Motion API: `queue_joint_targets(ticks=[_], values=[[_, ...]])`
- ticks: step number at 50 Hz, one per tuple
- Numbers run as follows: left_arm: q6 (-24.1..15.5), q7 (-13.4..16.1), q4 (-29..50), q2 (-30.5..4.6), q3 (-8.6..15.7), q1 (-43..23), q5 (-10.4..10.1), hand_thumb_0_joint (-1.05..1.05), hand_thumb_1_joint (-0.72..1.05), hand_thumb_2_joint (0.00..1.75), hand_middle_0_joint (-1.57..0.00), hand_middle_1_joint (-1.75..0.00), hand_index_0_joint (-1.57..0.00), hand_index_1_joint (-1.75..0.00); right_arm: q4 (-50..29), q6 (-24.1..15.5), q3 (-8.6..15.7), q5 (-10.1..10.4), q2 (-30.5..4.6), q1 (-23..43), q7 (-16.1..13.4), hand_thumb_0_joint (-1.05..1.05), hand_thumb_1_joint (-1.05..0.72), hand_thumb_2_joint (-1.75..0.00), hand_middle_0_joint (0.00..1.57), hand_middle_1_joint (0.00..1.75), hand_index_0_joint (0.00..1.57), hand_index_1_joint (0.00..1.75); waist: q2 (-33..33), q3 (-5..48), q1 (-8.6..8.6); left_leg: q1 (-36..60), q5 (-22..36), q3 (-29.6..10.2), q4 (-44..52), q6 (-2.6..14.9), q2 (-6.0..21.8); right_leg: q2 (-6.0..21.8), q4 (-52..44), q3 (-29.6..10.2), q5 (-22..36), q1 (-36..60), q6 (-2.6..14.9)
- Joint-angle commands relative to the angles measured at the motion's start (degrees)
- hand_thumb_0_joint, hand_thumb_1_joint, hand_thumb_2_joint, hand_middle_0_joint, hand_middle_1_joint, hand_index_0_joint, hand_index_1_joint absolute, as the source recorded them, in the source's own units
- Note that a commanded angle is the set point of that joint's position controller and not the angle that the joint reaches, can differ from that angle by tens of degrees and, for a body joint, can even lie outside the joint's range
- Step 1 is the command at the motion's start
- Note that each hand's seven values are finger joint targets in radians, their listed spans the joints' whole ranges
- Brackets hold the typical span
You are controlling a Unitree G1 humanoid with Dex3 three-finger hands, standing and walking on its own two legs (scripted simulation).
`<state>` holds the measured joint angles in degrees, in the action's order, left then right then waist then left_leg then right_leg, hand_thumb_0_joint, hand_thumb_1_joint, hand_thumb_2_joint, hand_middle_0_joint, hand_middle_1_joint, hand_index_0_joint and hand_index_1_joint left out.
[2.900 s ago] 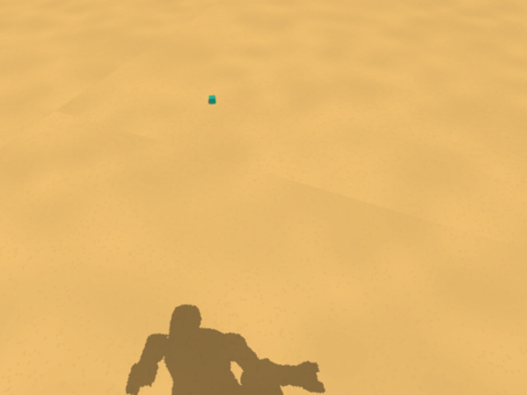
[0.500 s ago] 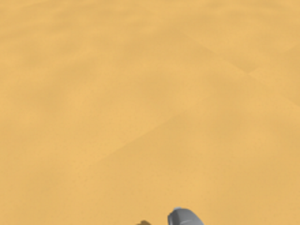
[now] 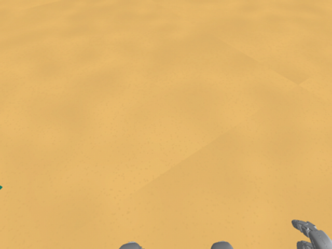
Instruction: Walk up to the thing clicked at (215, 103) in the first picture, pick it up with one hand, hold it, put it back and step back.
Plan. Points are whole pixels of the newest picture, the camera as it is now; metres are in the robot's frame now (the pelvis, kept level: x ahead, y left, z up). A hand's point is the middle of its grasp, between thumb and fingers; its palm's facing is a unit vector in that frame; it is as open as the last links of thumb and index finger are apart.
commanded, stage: walk up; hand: left
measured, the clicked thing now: out of the picture +0.58 +1.05 -0.70
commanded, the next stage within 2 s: none
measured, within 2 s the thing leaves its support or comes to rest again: neither
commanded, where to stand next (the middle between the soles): +0.12 +1.01 m, yaw -28 degrees
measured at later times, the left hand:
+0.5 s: hand out of the picture +0.18 +0.48 -0.08, palm faces -0.09 -0.78 -0.62, open 7.4 cm
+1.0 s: hand out of the picture +0.25 +0.66 -0.11, palm faces -0.32 -0.80 -0.51, open 7.4 cm
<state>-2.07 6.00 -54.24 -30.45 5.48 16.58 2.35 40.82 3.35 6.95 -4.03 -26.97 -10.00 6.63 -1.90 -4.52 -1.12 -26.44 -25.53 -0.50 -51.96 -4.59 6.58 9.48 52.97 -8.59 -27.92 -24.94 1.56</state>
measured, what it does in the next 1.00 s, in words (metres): steps to the left: right foot, then left foot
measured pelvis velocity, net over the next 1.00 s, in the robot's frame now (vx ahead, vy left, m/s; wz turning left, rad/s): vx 0.10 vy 0.41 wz -0.25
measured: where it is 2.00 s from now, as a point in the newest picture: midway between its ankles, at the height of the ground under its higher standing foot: outside the picture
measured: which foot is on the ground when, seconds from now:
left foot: down 0.00-0.28, up 0.30-0.64, down 0.66-1.00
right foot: up 0.00-0.26, down 0.28-0.68, up 0.70-1.00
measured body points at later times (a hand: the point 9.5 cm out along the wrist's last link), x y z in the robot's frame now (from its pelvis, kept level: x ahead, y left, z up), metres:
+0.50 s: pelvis +0.06 +0.18 +0.01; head +0.08 +0.12 +0.46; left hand +0.18 +0.52 -0.04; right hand +0.13 -0.15 -0.12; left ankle +0.10 +0.34 -0.61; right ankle +0.14 +0.03 -0.69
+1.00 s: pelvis +0.10 +0.41 +0.02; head +0.16 +0.37 +0.46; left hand +0.27 +0.70 -0.08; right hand +0.05 +0.08 -0.10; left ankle +0.10 +0.44 -0.69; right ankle +0.14 +0.32 -0.68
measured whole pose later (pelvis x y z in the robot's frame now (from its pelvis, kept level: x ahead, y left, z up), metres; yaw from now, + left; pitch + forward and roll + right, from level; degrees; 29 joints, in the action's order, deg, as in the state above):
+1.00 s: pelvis +0.10 +0.41 +0.02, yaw -15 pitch +1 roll -1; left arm -2.0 5.8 -48.1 -23.0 1.5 16.3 -1.0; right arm 37.1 5.1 5.9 -4.9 -24.6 -20.0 2.6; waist -3.4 -8.1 -5.9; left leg -19.9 -24.3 9.4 -42.9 7.5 -3.4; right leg -2.1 48.7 4.4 -19.7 -29.2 2.7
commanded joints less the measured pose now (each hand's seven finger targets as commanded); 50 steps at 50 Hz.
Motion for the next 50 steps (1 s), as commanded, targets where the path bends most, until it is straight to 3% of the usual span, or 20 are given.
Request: queue_joint_targets(ticks=[1,4,7,9,13,14,15,17,20,24,31,33,34,35,36,37,40,42,47,50], values=[[-2.4,2.7,5.84,-7.24,-0.22,-2.11,-1.73,0.0,0.9,0.9,-0.2,-0.3,-0.2,-0.3,-2.56,-1.52,5.79,0.31,-20.62,-4.26,-3.16,0.0,-0.9,-0.9,0.2,0.3,0.2,0.3,-21.96,3.26,-5.3,14.64,2.05,-31.4,36.73,14.2,15.7,-8.12,22.53,4.63,-3.91,-24.92,3.7],[-2.35,1.23,1.41,-10.53,1.6,2.91,-4.02,0.0,0.9,0.9,-0.2,-0.3,-0.2,-0.3,-4.35,-2.08,2.56,-0.6,-11.96,-1.02,-3.9,0.0,-0.9,-0.9,0.2,0.3,0.2,0.3,-14.88,4.0,-2.68,19.12,24.38,-10.88,22.51,14.69,6.98,-7.12,15.8,6.48,2.79,-20.45,1.74],[-2.0,0.56,2.23,-7.66,0.74,4.53,-3.65,0.0,0.9,0.9,-0.2,-0.3,-0.2,-0.3,-5.33,-1.76,2.11,-0.92,-10.03,-2.23,-4.02,0.0,-0.9,-0.9,0.2,0.3,0.2,0.3,-13.66,8.56,-3.55,25.48,43.49,-6.21,18.17,17.58,6.59,-7.38,5.28,11.53,2.48,-15.55,-0.29],[-1.83,0.39,4.18,-7.04,0.66,3.64,-3.78,0.0,0.9,0.9,-0.2,-0.3,-0.2,-0.3,-6.89,-1.22,2.36,-0.95,-9.58,-3.11,-4.06,0.0,-0.9,-0.9,0.2,0.3,0.2,0.3,-12.11,8.18,-3.91,22.11,42.95,-5.93,19.28,17.99,8.29,-6.72,-1.93,13.29,5.96,-10.04,0.12],[-1.34,1.41,1.13,-10.51,3.57,20.24,-2.21,0.0,0.9,0.9,-0.2,-0.3,-0.2,-0.3,-11.15,-0.35,1.47,-0.13,-7.59,3.81,-3.34,0.0,-0.9,-0.9,0.2,0.3,0.2,0.3,0.25,10.72,7.02,-3.0,33.02,4.11,0.5,8.76,0.15,-6.55,-20.9,11.17,22.77,24.31,3.86],[-1.31,1.98,1.74,-13.15,4.81,22.14,-1.13,0.0,0.9,0.9,-0.2,-0.3,-0.2,-0.3,-10.84,-0.22,0.58,0.35,-4.97,0.21,-3.22,0.0,-0.9,-0.9,0.2,0.3,0.2,0.3,9.66,11.03,8.14,-16.6,6.5,2.82,-9.28,6.29,-4.29,1.6,-24.82,-3.24,18.63,33.41,6.32],[-1.18,2.21,5.26,-15.03,4.85,17.34,-0.49,0.0,0.9,0.9,-0.2,-0.3,-0.2,-0.3,-10.31,0.49,0.68,0.06,-6.17,-5.52,-3.48,0.0,-0.9,-0.9,0.2,0.3,0.2,0.3,10.24,13.86,4.12,-20.18,-7.42,-3.13,-18.13,3.78,-3.95,13.63,-29.31,-21.84,6.46,32.22,11.94],[-1.29,2.56,10.19,-14.85,4.28,5.83,-1.17,0.0,0.9,0.9,-0.2,-0.3,-0.2,-0.3,-8.39,2.06,3.13,-0.24,-12.07,-7.19,-4.02,0.0,-0.9,-0.9,0.2,0.3,0.2,0.3,5.5,7.4,1.47,-17.61,-7.04,-7.29,-29.51,2.76,-3.13,20.05,-36.89,-30.59,-9.43,14.61,18.67],[-2.21,1.7,11.3,-12.39,3.79,1.19,-1.29,0.0,0.9,0.9,-0.2,-0.3,-0.2,-0.3,-5.37,2.15,3.63,-0.75,-13.77,-6.74,-2.67,0.0,-0.9,-0.9,0.2,0.3,0.2,0.3,4.43,0.91,-1.21,-10.38,-0.03,-7.83,-27.4,4.96,-1.36,10.11,-35.63,-14.9,-10.81,-1.4,11.17],[-2.38,0.59,11.41,-14.06,4.91,-0.15,-0.08,0.0,0.9,0.9,-0.2,-0.3,-0.2,-0.3,-4.62,2.24,3.01,-0.71,-10.85,-8.86,-0.97,0.0,-0.9,-0.9,0.2,0.3,0.2,0.3,9.95,2.01,-1.55,-5.63,3.51,-3.31,-19.87,4.65,-1.64,3.75,-30.03,-3.43,-7.63,-5.55,9.04],[-2.08,0.06,11.15,-17.59,6.04,1.05,0.81,0.0,0.9,0.9,-0.2,-0.3,-0.2,-0.3,-5.68,1.63,3.51,0.11,-10.63,-7.12,-0.6,0.0,-0.9,-0.9,0.2,0.3,0.2,0.3,13.92,4.67,0.13,2.79,-5.14,1.78,-0.53,5.94,-2.63,4.49,-24.72,-3.86,-2.5,-7.24,9.88],[-1.5,0.36,11.98,-14.0,4.53,-2.25,0.63,0.0,0.9,0.9,-0.2,-0.3,-0.2,-0.3,-2.3,0.9,4.87,-0.65,-11.89,-17.91,-1.33,0.0,-0.9,-0.9,0.2,0.3,0.2,0.3,3.52,8.0,-6.91,17.33,-0.72,1.82,12.92,6.84,-4.82,-0.51,-9.22,1.8,-2.95,-15.73,5.17],[-1.06,0.76,11.64,-7.73,2.64,-1.63,-0.06,0.0,0.9,0.9,-0.2,-0.3,-0.2,-0.3,-2.11,0.28,5.39,-1.98,-14.29,-20.85,-2.13,0.0,-0.9,-0.9,0.2,0.3,0.2,0.3,-12.63,4.35,-9.8,16.16,-8.52,-7.96,26.84,6.76,-1.18,-11.35,8.63,8.66,-6.74,-22.3,2.53],[-0.81,1.84,12.49,-4.94,1.57,-1.4,-0.99,0.0,0.9,0.9,-0.2,-0.3,-0.2,-0.3,-4.83,-0.38,5.65,-2.07,-19.89,-14.23,-2.9,0.0,-0.9,-0.9,0.2,0.3,0.2,0.3,-21.54,0.74,-6.83,9.52,-4.98,-27.55,33.71,9.18,10.09,-18.28,19.75,7.42,-11.1,-30.58,0.47],[-1.22,3.08,11.85,-7.83,1.46,-3.84,-0.77,0.0,0.9,0.9,-0.2,-0.3,-0.2,-0.3,-5.39,-0.54,6.05,-0.53,-22.44,-8.13,-3.73,0.0,-0.9,-0.9,0.2,0.3,0.2,0.3,-21.85,-0.72,-5.72,4.48,-7.49,-35.91,38.11,13.62,13.66,-13.19,22.13,2.66,-8.36,-27.83,3.01],[-1.4,2.73,10.59,-9.95,1.35,-3.43,-1.15,0.0,0.9,0.9,-0.2,-0.3,-0.2,-0.3,-6.95,-0.5,5.54,-0.5,-19.87,-3.53,-3.9,0.0,-0.9,-0.9,0.2,0.3,0.2,0.3,-15.64,-3.17,-4.5,0.78,-5.87,-33.51,35.77,14.85,13.7,-10.55,22.19,3.33,-4.99,-24.74,2.79],[-1.05,1.61,5.67,-10.68,2.33,5.01,-3.24,0.0,0.9,0.9,-0.2,-0.3,-0.2,-0.3,-7.73,-1.33,3.54,-1.09,-11.99,-3.46,-4.83,0.0,-0.9,-0.9,0.2,0.3,0.2,0.3,-7.66,-0.05,-1.36,13.05,24.81,-12.93,22.82,8.77,4.47,-10.83,17.54,3.52,2.63,-22.89,1.14],[-0.82,1.15,5.81,-9.06,1.62,5.51,-3.35,0.0,0.9,0.9,-0.2,-0.3,-0.2,-0.3,-7.57,-1.49,3.65,-0.84,-11.62,-4.94,-4.73,0.0,-0.9,-0.9,0.2,0.3,0.2,0.3,-10.42,3.99,-2.26,19.26,38.86,-10.02,19.41,10.31,4.13,-10.49,12.82,7.09,1.89,-18.61,0.28],[-0.38,1.01,8.46,-6.6,0.91,6.15,-3.72,0.0,0.9,0.9,-0.2,-0.3,-0.2,-0.3,-9.77,-0.26,3.08,-1.27,-8.83,-7.41,-5.04,0.0,-0.9,-0.9,0.2,0.3,0.2,0.3,-10.05,6.11,-2.67,19.38,41.89,-6.46,17.59,11.32,4.35,-9.24,-4.42,9.81,7.06,-7.42,0.91],[-0.69,1.7,6.01,-7.82,2.04,16.53,-2.85,0.0,0.9,0.9,-0.2,-0.3,-0.2,-0.3,-12.9,0.51,2.45,-0.39,-7.48,-1.93,-4.61,0.0,-0.9,-0.9,0.2,0.3,0.2,0.3,-3.43,9.54,4.83,5.31,42.57,0.65,4.15,4.5,-1.06,-8.03,-23.98,11.65,22.14,17.62,3.82]])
